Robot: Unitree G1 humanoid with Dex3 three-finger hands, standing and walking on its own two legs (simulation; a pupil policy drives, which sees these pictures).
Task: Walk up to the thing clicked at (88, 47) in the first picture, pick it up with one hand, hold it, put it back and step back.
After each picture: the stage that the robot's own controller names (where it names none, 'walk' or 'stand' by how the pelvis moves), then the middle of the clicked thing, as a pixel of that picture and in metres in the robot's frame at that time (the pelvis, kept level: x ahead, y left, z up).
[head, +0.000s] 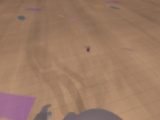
stand; (88, 49) +1.44 +0.04 -0.72
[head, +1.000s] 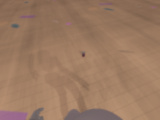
walk; (83, 54) +1.29 +0.22 -0.71
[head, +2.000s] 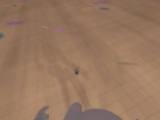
walk; (76, 71) +0.79 +0.30 -0.72
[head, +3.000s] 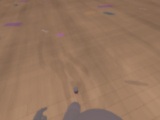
walk; (75, 90) +0.47 +0.22 -0.71
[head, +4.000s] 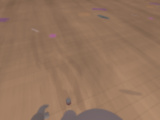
stand; (68, 101) +0.32 +0.21 -0.71
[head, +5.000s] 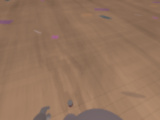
stand; (70, 103) +0.30 +0.20 -0.72
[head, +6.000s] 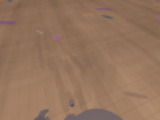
stand; (71, 103) +0.30 +0.19 -0.73
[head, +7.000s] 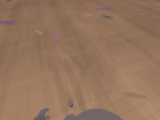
stand; (70, 103) +0.29 +0.20 -0.73
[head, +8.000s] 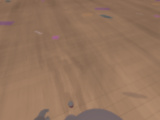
stand; (70, 104) +0.29 +0.20 -0.73
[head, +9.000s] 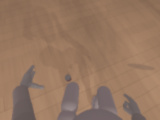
go down; (68, 78) +0.34 +0.20 -0.50
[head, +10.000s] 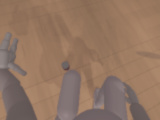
go down; (65, 66) +0.38 +0.22 -0.32
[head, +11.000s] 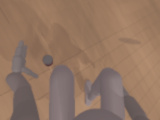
close in; (48, 61) +0.37 +0.25 -0.24
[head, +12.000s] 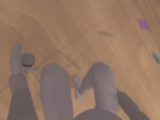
close; (28, 61) +0.37 +0.27 -0.22
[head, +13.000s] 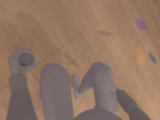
close; (26, 60) +0.36 +0.27 -0.22
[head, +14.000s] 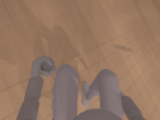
lift; (47, 66) +0.31 +0.26 -0.15
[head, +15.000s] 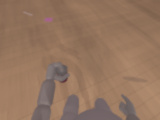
lift; (62, 74) +0.31 +0.19 +0.01
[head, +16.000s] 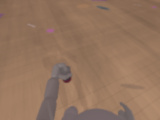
hold; (66, 74) +0.33 +0.17 +0.00
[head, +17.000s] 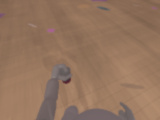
hold; (65, 75) +0.32 +0.18 -0.01
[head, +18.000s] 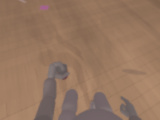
crouch; (62, 72) +0.34 +0.19 -0.06
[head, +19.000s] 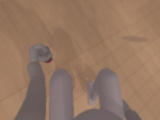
lower; (46, 55) +0.42 +0.26 -0.15
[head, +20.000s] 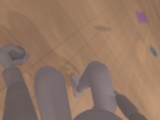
lower; (18, 56) +0.40 +0.29 -0.22
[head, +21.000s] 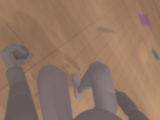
lower; (22, 55) +0.39 +0.29 -0.22
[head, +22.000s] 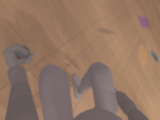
lower; (23, 55) +0.39 +0.29 -0.23
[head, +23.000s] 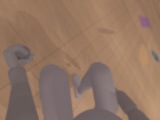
lower; (24, 55) +0.39 +0.29 -0.22
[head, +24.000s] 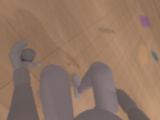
open; (27, 56) +0.38 +0.26 -0.22
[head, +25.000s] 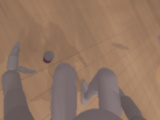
stand; (48, 57) +0.39 +0.25 -0.24
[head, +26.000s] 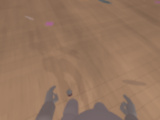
stand; (69, 93) +0.34 +0.19 -0.61
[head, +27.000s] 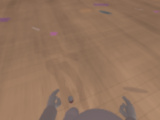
stand; (70, 99) +0.33 +0.20 -0.67
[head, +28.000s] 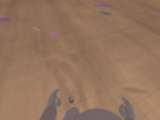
stand; (71, 99) +0.33 +0.19 -0.67
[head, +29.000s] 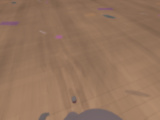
stand; (74, 99) +0.35 +0.19 -0.72
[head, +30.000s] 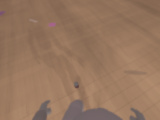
walk; (76, 85) +0.43 +0.18 -0.69
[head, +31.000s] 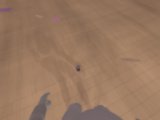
walk; (78, 68) +0.72 +0.19 -0.70
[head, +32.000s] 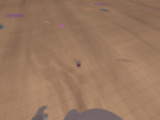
stand; (78, 64) +0.97 +0.21 -0.70
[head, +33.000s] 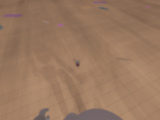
stand; (77, 63) +0.97 +0.23 -0.72
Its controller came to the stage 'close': yes
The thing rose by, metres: 0.71
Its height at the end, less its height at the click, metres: +0.00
